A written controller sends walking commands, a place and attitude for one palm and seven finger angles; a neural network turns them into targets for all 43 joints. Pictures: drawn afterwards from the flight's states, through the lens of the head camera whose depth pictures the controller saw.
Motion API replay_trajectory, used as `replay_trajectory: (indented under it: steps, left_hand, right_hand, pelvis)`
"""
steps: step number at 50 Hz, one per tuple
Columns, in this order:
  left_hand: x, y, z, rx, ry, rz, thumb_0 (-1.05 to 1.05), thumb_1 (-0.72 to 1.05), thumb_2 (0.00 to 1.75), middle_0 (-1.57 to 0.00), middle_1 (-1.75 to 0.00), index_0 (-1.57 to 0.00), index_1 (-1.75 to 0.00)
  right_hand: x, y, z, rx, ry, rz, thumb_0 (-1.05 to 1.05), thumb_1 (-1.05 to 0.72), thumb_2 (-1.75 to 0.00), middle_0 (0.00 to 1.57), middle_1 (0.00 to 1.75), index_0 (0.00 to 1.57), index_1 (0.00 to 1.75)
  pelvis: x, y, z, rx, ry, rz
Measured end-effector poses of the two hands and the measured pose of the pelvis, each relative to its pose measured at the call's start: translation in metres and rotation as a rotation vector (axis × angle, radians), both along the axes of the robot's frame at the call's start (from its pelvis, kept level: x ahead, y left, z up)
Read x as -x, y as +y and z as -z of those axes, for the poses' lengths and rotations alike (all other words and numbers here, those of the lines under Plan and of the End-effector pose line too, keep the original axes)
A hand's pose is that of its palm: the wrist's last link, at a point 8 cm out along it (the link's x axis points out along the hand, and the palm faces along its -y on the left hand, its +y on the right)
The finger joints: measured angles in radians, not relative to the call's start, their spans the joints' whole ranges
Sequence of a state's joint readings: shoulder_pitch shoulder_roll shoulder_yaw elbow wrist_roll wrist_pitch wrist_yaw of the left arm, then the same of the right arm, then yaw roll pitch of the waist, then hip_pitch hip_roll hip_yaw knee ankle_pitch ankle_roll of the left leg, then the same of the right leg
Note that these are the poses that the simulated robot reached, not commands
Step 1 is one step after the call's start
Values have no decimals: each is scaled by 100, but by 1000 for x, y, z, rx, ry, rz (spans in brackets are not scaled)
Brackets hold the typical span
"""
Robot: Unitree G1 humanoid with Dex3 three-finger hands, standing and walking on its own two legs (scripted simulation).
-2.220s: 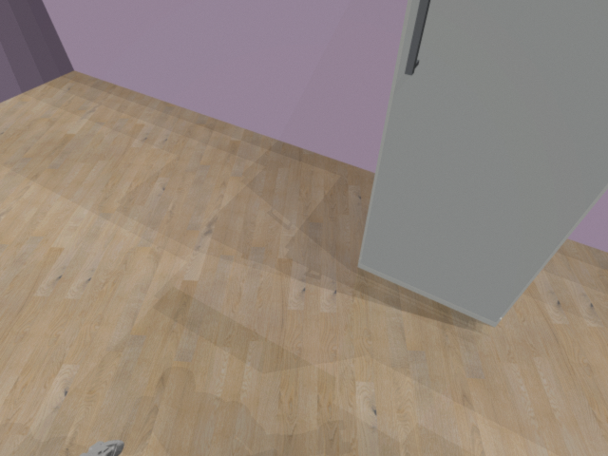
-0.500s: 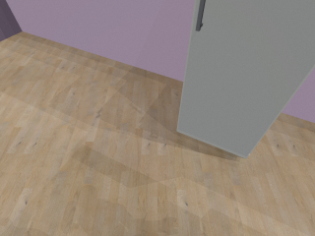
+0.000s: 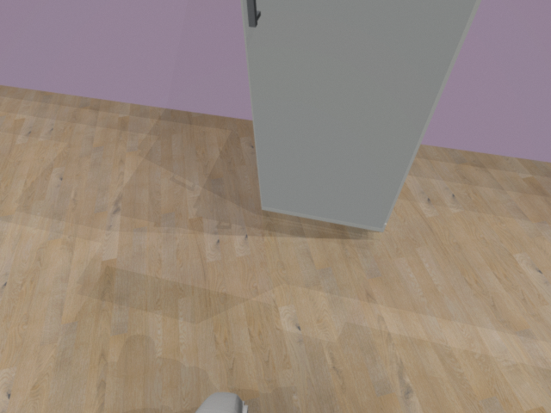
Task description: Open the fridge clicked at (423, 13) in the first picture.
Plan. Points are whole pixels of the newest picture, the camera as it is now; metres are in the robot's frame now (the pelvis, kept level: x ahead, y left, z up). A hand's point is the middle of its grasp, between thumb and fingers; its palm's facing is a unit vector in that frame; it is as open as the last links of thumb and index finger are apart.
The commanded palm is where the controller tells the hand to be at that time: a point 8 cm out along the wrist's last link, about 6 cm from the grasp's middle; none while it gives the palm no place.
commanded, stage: turn to face it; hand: left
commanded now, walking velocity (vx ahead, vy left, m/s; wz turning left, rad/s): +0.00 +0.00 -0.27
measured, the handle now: out of the picture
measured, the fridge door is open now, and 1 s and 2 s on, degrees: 0 0 0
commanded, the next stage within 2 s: take the last steps up to it in 0.16 s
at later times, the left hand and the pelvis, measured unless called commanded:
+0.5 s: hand out of the picture +0.07 +0.27 -0.17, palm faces -0.12 -0.98 -0.18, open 7.4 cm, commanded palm none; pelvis +0.00 +0.08 +0.01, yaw -9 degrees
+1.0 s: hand (166, 383) +0.18 +0.21 -0.16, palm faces -0.05 -0.97 -0.22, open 7.1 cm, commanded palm none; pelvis +0.11 +0.03 +0.00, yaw -6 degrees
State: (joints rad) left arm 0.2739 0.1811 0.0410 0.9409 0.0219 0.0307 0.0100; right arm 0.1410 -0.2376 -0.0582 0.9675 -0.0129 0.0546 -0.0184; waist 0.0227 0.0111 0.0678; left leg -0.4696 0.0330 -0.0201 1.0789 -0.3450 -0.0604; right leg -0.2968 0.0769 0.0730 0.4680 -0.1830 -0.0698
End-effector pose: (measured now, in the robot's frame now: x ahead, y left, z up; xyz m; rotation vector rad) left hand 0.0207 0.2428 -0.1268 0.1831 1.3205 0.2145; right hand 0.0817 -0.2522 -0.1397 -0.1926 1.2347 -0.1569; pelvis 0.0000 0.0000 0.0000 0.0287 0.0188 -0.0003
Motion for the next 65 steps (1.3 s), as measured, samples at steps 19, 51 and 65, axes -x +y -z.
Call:
replay_trajectory:
  steps: [19,51,65]
  left_hand:
    - [-39,72,19,63,-70,135,0,91,90,-20,-30,-20,-30]
    - [-148,23,8,36,-84,132,-4,96,90,-20,-30,-20,-30]
    - [-166,76,41,123,242,41,0,92,90,-20,-30,-19,-30]
  right_hand:
    - [76,77,-27,57,-28,131,1,-90,-90,20,30,20,30]
    - [13,65,3,-74,132,225,1,-91,-90,19,30,20,30]
    - [-214,104,-10,23,-115,79,0,-91,-90,19,30,20,30]
  pelvis:
    - [13,69,-3,65,-16,123]
    - [-116,37,-1,49,-26,111]
    - [-238,94,15,51,-18,125]
